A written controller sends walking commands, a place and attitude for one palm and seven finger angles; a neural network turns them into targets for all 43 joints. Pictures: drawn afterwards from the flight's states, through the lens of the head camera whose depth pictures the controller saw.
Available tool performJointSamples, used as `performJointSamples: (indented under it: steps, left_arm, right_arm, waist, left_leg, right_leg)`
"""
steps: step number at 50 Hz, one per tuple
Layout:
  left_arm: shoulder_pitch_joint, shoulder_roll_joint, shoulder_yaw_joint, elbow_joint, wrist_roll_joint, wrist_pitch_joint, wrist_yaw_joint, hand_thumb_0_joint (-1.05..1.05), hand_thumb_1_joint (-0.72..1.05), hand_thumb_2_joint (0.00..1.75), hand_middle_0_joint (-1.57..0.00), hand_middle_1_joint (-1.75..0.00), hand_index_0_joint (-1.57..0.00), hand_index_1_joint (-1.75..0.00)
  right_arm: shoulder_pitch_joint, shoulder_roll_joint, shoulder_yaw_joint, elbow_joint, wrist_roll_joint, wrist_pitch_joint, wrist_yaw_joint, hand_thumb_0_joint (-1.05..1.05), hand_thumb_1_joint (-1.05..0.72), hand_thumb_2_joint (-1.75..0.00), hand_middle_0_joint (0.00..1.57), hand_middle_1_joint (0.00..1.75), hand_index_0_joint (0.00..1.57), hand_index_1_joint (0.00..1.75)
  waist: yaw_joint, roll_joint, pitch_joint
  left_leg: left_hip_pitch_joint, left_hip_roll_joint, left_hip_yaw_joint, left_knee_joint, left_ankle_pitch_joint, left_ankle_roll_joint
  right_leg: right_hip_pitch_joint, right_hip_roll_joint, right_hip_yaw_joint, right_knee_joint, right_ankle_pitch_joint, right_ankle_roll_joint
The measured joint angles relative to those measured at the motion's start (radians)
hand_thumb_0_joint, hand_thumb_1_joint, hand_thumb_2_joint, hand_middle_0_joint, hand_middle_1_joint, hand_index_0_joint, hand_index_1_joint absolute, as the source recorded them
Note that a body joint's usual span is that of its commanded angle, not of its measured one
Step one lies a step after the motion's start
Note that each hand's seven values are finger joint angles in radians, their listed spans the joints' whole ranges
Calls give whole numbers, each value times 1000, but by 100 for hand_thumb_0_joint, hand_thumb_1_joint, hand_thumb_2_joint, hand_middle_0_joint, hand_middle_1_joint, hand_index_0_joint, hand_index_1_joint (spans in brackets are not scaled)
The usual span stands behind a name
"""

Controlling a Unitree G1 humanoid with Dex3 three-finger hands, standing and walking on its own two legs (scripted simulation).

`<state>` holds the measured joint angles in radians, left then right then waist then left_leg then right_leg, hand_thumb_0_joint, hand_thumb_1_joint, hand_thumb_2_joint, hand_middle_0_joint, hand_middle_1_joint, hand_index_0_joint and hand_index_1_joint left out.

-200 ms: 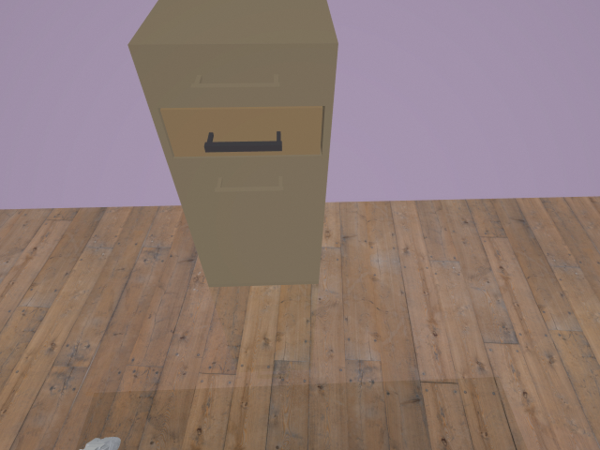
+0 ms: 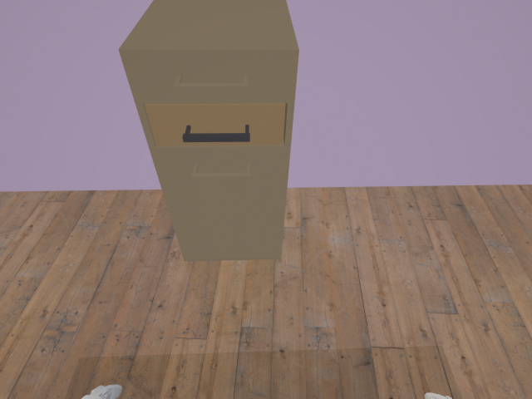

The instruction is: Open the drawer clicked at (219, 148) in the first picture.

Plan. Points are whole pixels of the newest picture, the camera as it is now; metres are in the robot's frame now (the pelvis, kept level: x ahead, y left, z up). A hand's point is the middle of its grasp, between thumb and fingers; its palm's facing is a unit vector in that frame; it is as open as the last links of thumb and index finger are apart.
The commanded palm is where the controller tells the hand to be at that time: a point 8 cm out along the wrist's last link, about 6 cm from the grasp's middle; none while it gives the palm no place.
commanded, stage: stand and wait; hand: left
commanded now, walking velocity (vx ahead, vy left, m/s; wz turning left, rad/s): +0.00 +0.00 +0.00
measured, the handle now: (217, 133) +0.80 +0.19 -0.06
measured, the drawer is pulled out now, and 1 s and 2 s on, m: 0.00 0.00 0.00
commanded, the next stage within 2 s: look at it before walking up in 0.62 s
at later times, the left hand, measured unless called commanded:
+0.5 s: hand out of the picture +0.05 +0.24 -0.15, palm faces -0.02 -0.94 -0.33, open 7.4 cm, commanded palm none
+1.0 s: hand out of the picture +0.06 +0.23 -0.15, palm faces -0.02 -0.95 -0.32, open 7.4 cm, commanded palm none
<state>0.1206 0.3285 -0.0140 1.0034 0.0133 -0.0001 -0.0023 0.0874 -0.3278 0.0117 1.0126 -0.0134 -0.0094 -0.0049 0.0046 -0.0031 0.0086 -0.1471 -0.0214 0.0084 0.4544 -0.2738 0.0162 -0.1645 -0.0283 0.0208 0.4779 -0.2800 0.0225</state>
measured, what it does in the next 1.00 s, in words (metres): stands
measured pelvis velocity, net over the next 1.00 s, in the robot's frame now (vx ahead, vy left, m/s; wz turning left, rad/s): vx -0.01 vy -0.01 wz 0.00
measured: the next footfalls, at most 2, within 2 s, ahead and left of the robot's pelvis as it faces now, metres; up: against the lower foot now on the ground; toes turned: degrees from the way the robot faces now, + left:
none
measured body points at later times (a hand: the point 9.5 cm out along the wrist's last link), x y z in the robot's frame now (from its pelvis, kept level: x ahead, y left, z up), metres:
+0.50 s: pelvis -0.01 -0.01 +0.00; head -0.01 -0.01 +0.45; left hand +0.05 +0.29 -0.13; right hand +0.05 -0.30 -0.13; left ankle -0.02 +0.11 -0.74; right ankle -0.01 -0.13 -0.74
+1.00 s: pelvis -0.01 -0.01 +0.01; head -0.01 -0.01 +0.46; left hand +0.06 +0.28 -0.13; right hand +0.06 -0.30 -0.13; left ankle -0.02 +0.11 -0.74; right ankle -0.01 -0.13 -0.74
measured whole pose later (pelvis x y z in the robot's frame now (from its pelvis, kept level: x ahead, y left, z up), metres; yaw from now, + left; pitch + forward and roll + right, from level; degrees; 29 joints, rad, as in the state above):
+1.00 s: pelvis -0.01 -0.01 +0.01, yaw +0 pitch -2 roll +0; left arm 0.14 0.32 0.00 1.08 0.01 -0.01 0.00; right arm 0.13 -0.33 0.01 1.11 -0.01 -0.01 0.00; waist 0.00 0.00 0.03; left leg -0.13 0.00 0.00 0.36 -0.20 0.00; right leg -0.14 -0.01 0.01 0.39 -0.21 0.01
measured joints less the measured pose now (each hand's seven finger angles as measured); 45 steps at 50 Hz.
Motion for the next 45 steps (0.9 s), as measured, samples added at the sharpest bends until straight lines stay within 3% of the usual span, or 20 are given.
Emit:
performJointSamples:
  steps: [22,45]
  left_arm:
    - [40,4,10,76,-1,1,-2,1,90,90,-21,-30,-20,-30]
    - [15,-6,8,78,1,-7,-3,1,90,90,-21,-30,-20,-30]
  right_arm:
    - [51,-9,-4,92,6,7,-1,1,-91,-89,20,30,20,30]
    - [39,0,-1,100,5,-1,1,1,-91,-89,20,30,20,30]
  waist:
    - [-2,0,30]
    - [-5,1,17]
  left_leg:
    - [12,14,-8,-60,51,-14]
    - [16,18,-6,-86,69,-18]
  right_leg:
    - [15,13,-9,-64,52,-11]
    - [17,18,-7,-87,69,-14]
